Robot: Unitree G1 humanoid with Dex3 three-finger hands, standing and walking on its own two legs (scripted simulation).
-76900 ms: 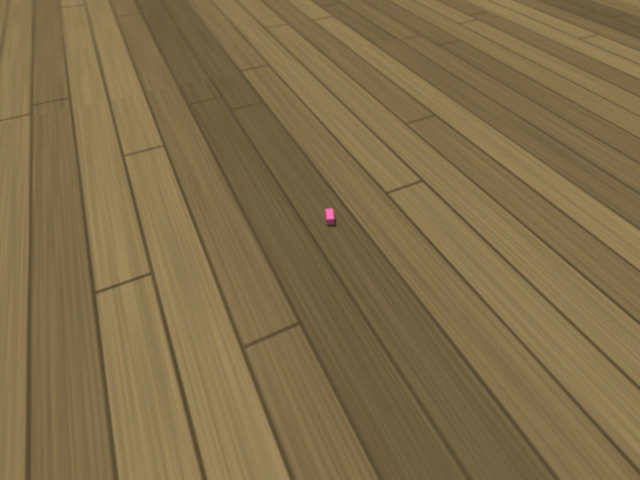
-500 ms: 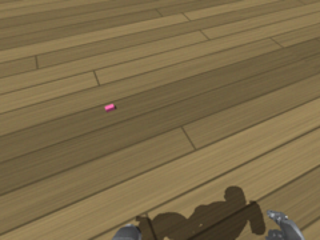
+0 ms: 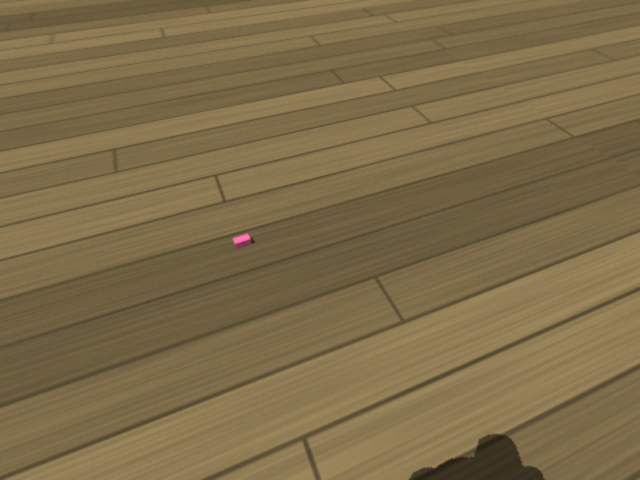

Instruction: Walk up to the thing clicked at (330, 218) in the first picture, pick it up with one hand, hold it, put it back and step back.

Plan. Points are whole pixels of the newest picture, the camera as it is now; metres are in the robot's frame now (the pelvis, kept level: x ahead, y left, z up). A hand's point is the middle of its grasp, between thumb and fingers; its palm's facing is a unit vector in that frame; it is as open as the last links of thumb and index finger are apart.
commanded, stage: step back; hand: left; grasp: from above
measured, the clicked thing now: (242, 241) +1.15 +0.35 -0.75
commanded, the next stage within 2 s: stand in 0.68 s
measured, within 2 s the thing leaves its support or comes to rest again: neither
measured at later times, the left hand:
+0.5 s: hand out of the picture +0.10 +0.27 -0.15, palm faces +0.07 -0.91 -0.41, open 7.4 cm
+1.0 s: hand out of the picture +0.15 +0.26 -0.14, palm faces +0.02 -0.94 -0.34, open 7.4 cm
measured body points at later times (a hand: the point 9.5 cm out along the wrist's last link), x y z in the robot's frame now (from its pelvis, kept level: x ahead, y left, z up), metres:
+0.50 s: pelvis +0.05 +0.00 -0.01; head +0.08 -0.01 +0.44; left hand +0.10 +0.32 -0.12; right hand +0.13 -0.32 -0.14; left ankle +0.07 +0.14 -0.73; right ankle +0.06 -0.13 -0.73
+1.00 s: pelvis +0.07 +0.01 +0.02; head +0.09 +0.01 +0.46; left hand +0.15 +0.31 -0.12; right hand +0.20 -0.29 -0.11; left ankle +0.07 +0.14 -0.73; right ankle +0.06 -0.13 -0.73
